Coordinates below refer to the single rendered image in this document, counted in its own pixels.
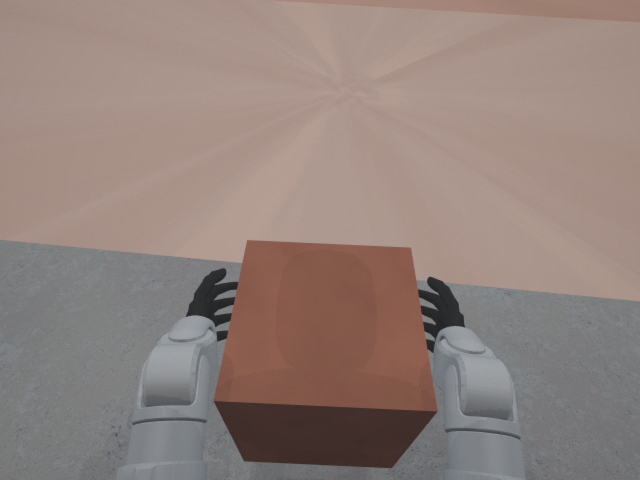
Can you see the robot left hand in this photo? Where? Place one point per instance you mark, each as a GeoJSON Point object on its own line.
{"type": "Point", "coordinates": [203, 304]}

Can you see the left robot forearm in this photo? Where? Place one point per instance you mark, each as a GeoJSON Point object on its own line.
{"type": "Point", "coordinates": [171, 406]}

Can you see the right robot forearm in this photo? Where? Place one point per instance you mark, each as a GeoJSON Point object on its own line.
{"type": "Point", "coordinates": [480, 409]}

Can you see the robot right hand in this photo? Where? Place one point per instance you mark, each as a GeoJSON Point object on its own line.
{"type": "Point", "coordinates": [448, 309]}

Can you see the carton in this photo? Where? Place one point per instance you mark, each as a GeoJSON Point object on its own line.
{"type": "Point", "coordinates": [326, 360]}

